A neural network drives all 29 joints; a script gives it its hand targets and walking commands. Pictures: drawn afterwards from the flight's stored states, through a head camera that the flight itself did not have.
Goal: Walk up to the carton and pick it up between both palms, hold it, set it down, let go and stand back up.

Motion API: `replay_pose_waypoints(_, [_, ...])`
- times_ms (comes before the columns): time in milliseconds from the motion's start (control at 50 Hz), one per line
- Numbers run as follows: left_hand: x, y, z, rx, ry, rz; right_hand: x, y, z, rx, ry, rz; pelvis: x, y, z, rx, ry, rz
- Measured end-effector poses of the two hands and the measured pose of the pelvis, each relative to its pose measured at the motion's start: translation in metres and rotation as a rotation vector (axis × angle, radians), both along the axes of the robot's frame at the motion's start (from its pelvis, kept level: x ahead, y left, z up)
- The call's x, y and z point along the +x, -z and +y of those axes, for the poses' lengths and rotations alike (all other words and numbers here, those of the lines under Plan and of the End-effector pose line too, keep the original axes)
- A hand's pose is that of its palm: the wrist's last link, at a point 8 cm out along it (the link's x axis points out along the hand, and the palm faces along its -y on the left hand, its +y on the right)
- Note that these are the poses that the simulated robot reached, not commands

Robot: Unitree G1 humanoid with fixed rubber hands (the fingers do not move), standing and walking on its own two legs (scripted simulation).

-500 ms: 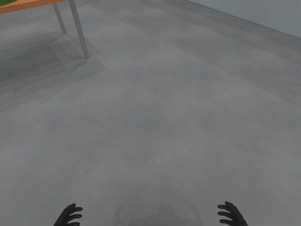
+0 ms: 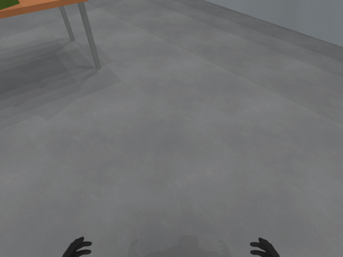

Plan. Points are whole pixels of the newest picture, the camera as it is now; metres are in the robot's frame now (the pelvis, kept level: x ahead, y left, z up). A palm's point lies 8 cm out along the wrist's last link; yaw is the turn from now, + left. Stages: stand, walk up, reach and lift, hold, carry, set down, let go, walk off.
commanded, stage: stand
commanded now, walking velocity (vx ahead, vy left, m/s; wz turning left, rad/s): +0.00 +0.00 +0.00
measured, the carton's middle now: out of the picture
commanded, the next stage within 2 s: none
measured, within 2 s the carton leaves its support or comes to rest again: neither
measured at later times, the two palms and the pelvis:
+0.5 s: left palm out of the picture +0.09 +0.25 -0.10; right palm out of the picture +0.10 -0.25 -0.10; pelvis +0.00 +0.00 +0.00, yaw +0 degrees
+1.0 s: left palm out of the picture +0.08 +0.25 -0.11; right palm out of the picture +0.08 -0.25 -0.10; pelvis +0.00 +0.00 +0.00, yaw +0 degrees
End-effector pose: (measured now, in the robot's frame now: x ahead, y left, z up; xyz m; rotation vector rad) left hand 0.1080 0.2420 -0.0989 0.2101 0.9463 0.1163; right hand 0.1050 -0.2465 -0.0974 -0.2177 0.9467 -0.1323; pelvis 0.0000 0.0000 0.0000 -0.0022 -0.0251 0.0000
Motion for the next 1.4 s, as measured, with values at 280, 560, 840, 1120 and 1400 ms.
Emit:
replay_pose_waypoints(280, [-0.01, 0.004, 0.002, 0.001, -0.015, 0.029, -0.002, 0.0, 0.0, -0.001, 0.007, 0.007, 0.001, -0.001, 0.0, 0.001, 0.001, -0.005])
replay_pose_waypoints(560, [-0.019, 0.003, 0.004, 0.008, -0.016, 0.046, -0.009, 0.001, 0.0, -0.001, 0.001, 0.021, -0.004, -0.002, 0.001, 0.001, -0.003, -0.003])
replay_pose_waypoints(840, [-0.028, 0.006, 0.004, 0.003, -0.019, 0.071, -0.021, 0.003, -0.002, -0.007, 0.013, 0.051, -0.004, -0.003, 0.0, -0.001, -0.001, -0.002])
replay_pose_waypoints(1120, [-0.032, 0.008, 0.008, 0.009, -0.028, 0.1, -0.025, 0.004, -0.002, -0.01, 0.014, 0.081, -0.001, -0.004, 0.001, 0.0, -0.003, 0.0])
replay_pose_waypoints(1400, [-0.034, 0.007, 0.008, 0.014, -0.036, 0.101, -0.021, 0.005, -0.002, -0.005, 0.014, 0.068, 0.001, -0.005, 0.001, 0.0, -0.002, -0.011])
